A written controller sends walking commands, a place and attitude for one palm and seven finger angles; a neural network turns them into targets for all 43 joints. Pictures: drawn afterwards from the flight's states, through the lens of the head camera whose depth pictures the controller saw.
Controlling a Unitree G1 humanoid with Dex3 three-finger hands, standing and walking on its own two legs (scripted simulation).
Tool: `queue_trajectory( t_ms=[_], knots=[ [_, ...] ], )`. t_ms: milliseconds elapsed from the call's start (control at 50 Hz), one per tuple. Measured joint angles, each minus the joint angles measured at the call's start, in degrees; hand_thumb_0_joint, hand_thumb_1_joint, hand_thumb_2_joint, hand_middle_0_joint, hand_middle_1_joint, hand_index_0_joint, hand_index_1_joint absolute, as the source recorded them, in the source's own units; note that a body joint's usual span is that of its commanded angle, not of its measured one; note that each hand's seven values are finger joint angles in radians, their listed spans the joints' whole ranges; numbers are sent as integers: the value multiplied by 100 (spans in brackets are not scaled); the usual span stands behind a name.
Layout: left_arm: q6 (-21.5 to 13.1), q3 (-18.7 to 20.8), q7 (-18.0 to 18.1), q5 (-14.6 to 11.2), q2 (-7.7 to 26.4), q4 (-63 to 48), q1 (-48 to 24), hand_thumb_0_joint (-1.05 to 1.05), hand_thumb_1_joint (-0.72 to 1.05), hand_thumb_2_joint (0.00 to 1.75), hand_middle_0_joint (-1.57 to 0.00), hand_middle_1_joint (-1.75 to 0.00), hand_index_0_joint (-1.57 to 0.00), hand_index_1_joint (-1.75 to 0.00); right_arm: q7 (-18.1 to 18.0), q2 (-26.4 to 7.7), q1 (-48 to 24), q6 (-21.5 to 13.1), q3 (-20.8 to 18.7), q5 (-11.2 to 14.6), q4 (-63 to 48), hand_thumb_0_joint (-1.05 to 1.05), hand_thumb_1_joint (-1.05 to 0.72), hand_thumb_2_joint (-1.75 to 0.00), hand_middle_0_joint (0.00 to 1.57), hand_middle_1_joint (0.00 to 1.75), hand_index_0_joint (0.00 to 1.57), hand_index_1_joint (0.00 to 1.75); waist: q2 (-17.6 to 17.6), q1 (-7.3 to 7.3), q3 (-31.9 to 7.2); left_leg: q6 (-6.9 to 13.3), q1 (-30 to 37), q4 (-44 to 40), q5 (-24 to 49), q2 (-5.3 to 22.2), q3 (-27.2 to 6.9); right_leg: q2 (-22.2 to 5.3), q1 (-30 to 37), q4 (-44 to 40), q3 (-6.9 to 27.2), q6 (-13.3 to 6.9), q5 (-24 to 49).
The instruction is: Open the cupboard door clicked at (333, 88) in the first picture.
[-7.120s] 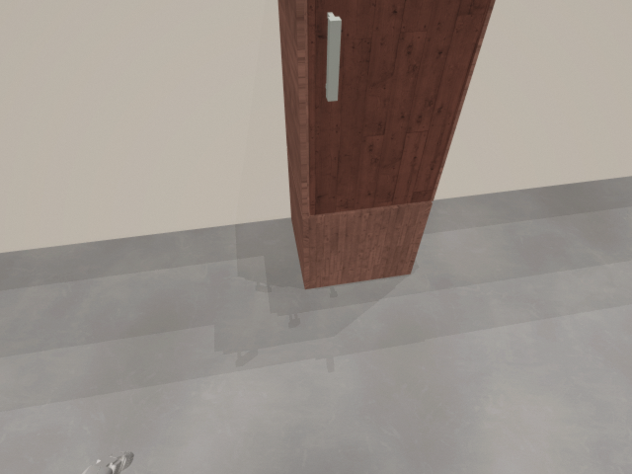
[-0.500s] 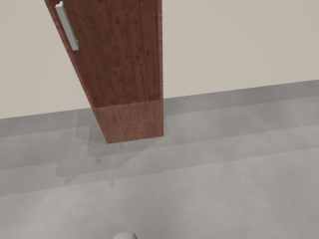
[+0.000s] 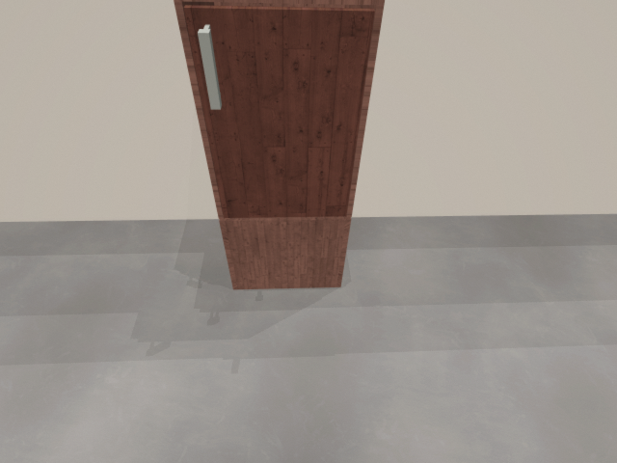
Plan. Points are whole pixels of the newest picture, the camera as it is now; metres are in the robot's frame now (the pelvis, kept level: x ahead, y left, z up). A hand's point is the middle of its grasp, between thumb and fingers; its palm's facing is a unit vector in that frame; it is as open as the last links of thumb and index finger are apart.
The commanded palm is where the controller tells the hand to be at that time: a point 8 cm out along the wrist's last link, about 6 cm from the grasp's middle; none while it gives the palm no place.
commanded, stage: take the last steps up to it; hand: left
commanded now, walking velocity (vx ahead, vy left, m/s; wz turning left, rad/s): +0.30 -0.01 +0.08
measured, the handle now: (211, 68) +0.85 +0.26 +0.13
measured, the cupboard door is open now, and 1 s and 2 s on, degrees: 0 0 0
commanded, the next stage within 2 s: come to a stop and stand still in 0.96 s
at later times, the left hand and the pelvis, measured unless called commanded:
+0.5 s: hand out of the picture -0.04 +0.10 -0.16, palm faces +0.20 -0.97 -0.15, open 7.4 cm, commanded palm none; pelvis +0.10 -0.02 +0.00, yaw +4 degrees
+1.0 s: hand (184, 352) +0.34 +0.24 -0.16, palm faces +0.08 -0.98 -0.19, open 7.4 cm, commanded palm none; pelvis +0.26 +0.05 +0.00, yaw +1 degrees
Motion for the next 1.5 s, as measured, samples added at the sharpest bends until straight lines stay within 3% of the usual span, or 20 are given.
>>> queue_trajectory(
  t_ms=[100, 120, 180, 220, 300, 360, 460, 600, 640, 680, 720, 780, 920, 1060, 1120, 1180, 1240, 1300, 1380, 1500],
  knots=[
    [-215, -46, -54, 4, -165, -38, 18, 1, 91, 90, -20, -30, -20, -29, -2, -82, 505, 45, -40, -2, 329, -1, -92, -90, 20, 29, 21, 30, 97, -92, -112, -127, -127, 381, -256, -16, -54, 175, 742, -1640, -137, -165, 367],
    [-286, -51, -44, 26, -218, -27, 25, 1, 91, 90, -20, -30, -20, -29, -6, -106, 604, 64, -55, 22, 410, 0, -92, -90, 20, 29, 21, 30, 164, -81, -101, -136, -247, 726, -594, 12, -110, 224, 810, -1773, -188, -300, 730],
    [-438, -54, 46, 2, -345, -2, 258, 0, 92, 90, -20, -30, -21, -29, 63, -132, 848, 215, -101, -6, 653, 0, -92, -90, 20, 29, 20, 30, 265, 19, -175, -157, -846, 2216, -1212, 74, -176, 292, 999, -1862, -345, -591, 760],
    [-495, -44, 90, -23, -364, 92, 525, 0, 92, 90, -20, -30, -21, -29, 124, -134, 869, 264, -142, -30, 733, 0, -92, -90, 20, 29, 20, 30, 209, 80, -206, -196, -1251, 2986, -927, 153, -100, 293, 1215, -2184, -310, -630, 805],
    [-523, -101, 111, -58, -479, 408, 956, 0, 92, 90, -20, -30, -20, -29, 162, -159, 789, 196, -215, -39, 664, 0, -92, -90, 19, 29, 20, 30, 209, 10, -93, -348, -1928, 3669, -78, 430, -92, 323, 1646, -2845, -353, -619, 1038],
    [-569, -154, 115, -60, -603, 604, 1207, 0, 92, 90, -20, -30, -20, -29, 173, -151, 694, 180, -239, -27, 630, 0, -92, -90, 19, 29, 20, 30, 252, 19, 5, -436, -2252, 3680, 314, 604, -105, 358, 1884, -3139, -445, -602, 1063],
    [-672, -200, 130, -27, -797, 842, 1572, 1, 91, 90, -20, -30, -20, -29, 202, -88, 371, 179, -214, -15, 614, 0, -92, -90, 19, 29, 20, 30, 266, 193, 105, -468, -2400, 3176, 408, 754, 24, 369, 2134, -3302, -514, -519, 904],
    [-642, -182, 159, 21, -869, 1049, 1816, 1, 90, 90, -20, -30, -21, -29, 202, -39, -394, 9, -148, 20, 386, 1, -94, -90, 19, 29, 20, 30, 89, 453, 252, -255, -1797, 1588, 2, 597, 461, 178, 2349, -2952, -518, -204, 294],
    [-607, -161, 148, 1, -858, 1090, 1859, 1, 90, 90, -20, -30, -21, -29, 178, -15, -570, -167, -105, 3, 248, 1, -93, -90, 19, 29, 20, 30, 9, 440, 288, -76, -1378, 1024, 261, 469, 575, 35, 2147, -2170, -458, -148, -134],
    [-503, -154, 121, -52, -798, 1124, 1684, 1, 90, 90, -20, -30, -21, -29, 113, 60, -721, -339, -74, -2, 158, 0, -93, -90, 19, 29, 20, 30, -102, 406, 390, 92, -1342, 1379, 12, 401, 697, -82, 1464, -399, -169, -291, -375],
    [-406, -124, 110, -66, -687, 1074, 1458, 1, 90, 90, -20, -30, -21, -29, 69, 152, -720, -379, -31, 30, 129, 0, -93, -90, 19, 29, 20, 30, -156, 392, 364, 124, -1076, 1359, -303, 373, 826, -51, 716, 1139, 49, -410, -340],
    [-363, -19, 82, -22, -470, 883, 1000, 1, 91, 90, -20, -30, -20, -29, -14, 292, -538, -434, -16, 75, 161, -1, -93, -90, 19, 29, 20, 30, -195, 296, 265, 76, -567, 835, -258, 281, 920, -106, -175, 1987, 7, -425, 267],
    [-330, 153, 52, 23, -128, 190, 41, 0, 91, 90, -19, -30, -20, -29, -89, 109, 36, -470, -82, 74, 301, -4, -96, -90, 20, 29, 21, 30, -237, 138, -8, 131, 245, -143, -111, 56, 963, -250, -1215, 1344, 43, -254, 1252],
    [-248, 105, 1, -10, -116, -57, -504, 0, 91, 90, -19, -30, -20, -29, -45, 219, 676, -320, -13, 1, 627, -1, -93, -90, 19, 29, 20, 30, -129, -66, 92, -13, 719, -353, -341, 84, 931, -239, -984, -155, 6, -225, 1436],
    [-245, 45, 6, -21, -170, -49, -604, 0, 91, 90, -19, -30, -20, -29, -48, 282, 865, -256, 12, -21, 744, -1, -92, -90, 20, 29, 20, 30, -56, -201, 224, -138, 796, -152, -593, 185, 956, -126, -623, -894, -107, -287, 1333],
    [-376, -41, 48, -23, -241, -16, -633, 0, 91, 90, -19, -30, -20, -29, -63, 349, 1045, -187, 56, 30, 888, 0, -92, -90, 20, 29, 20, 30, -11, -233, 322, -310, 666, 476, -1033, 329, 937, 23, -110, -1749, -203, -374, 1875],
    [-455, -156, 92, -43, -432, 54, -712, 0, 91, 90, -19, -30, -20, -29, -83, 319, 927, -20, 22, 135, 929, 0, -92, -90, 20, 29, 20, 30, 225, -314, 516, -398, 103, 1617, -1696, 443, 471, 157, -84, -1607, -385, -618, 1541],
    [-447, -88, 204, -85, -504, -21, -812, -1, 92, 90, -20, -30, -21, -29, -106, 322, 721, 137, -17, 167, 862, 0, -91, -90, 20, 29, 20, 30, 180, -217, 626, -448, -534, 2691, -2106, 313, 197, 80, -44, -1680, -453, -685, 1563],
    [-292, -33, 257, -18, -445, -108, -886, -2, 93, 90, -20, -30, -21, -29, -76, 184, 323, 304, -122, 119, 643, 0, -91, -90, 20, 29, 20, 30, 153, -62, 637, -503, -1140, 3395, -1881, 237, 17, -12, -99, -1807, -451, -653, 1747],
    [-69, 71, 235, 62, -227, -114, -729, -1, 92, 90, -20, -30, -21, -29, 21, -22, -89, 289, -206, 62, 216, 0, -92, -90, 19, 29, 20, 30, 58, 56, 417, -488, -1074, 2867, -1481, 302, -14, -82, -304, -1923, -380, -536, 2048]
  ],
)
